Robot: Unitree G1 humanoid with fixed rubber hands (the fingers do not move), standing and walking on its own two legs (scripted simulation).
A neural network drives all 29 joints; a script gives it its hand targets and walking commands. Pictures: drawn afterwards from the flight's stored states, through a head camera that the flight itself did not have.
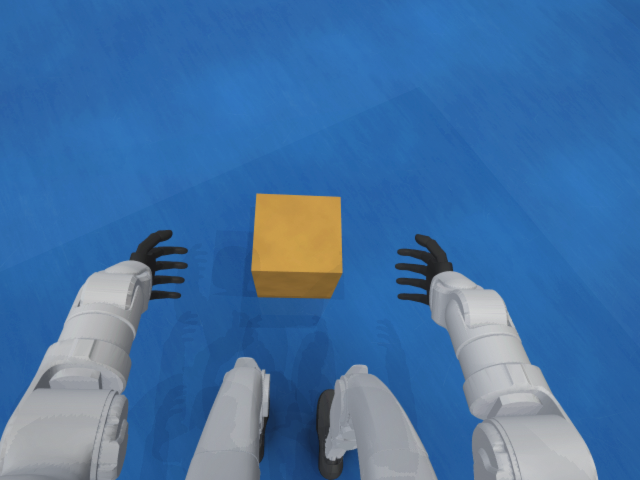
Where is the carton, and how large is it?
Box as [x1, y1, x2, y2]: [251, 193, 342, 298]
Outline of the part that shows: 256,193 251,271 257,295 269,297 330,298 342,272 340,197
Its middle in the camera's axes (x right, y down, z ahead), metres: -0.06 +0.03 +1.05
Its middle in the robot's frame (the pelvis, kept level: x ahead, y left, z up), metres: +0.58 +0.02 -0.56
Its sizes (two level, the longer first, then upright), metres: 0.210 0.200 0.250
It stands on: the floor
